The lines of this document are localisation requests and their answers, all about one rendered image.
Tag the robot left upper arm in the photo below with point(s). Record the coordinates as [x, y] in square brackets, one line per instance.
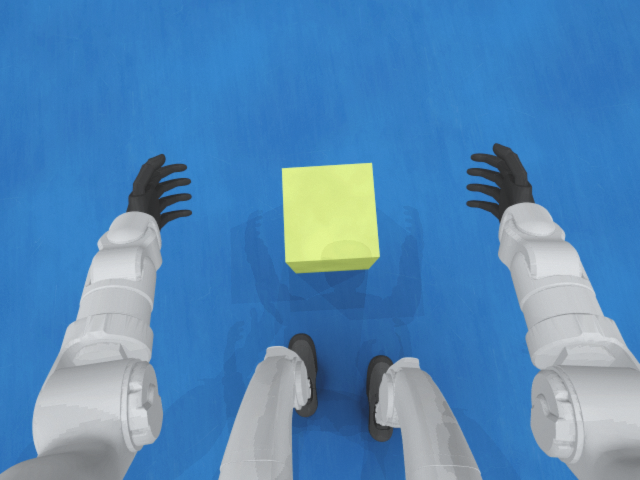
[92, 419]

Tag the robot right hand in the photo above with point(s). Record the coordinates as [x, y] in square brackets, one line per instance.
[512, 181]

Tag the carton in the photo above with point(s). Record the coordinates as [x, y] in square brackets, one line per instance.
[330, 221]

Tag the robot right upper arm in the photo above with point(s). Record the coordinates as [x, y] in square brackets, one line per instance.
[589, 418]

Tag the robot left hand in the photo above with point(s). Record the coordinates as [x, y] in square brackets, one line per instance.
[147, 190]

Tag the robot right foot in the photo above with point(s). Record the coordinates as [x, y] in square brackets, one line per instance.
[377, 367]

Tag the left robot shin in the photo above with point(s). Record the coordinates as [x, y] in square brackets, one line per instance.
[281, 351]

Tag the right robot forearm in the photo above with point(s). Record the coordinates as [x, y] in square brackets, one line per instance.
[566, 325]

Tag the left robot forearm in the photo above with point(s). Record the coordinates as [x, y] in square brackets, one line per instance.
[113, 320]

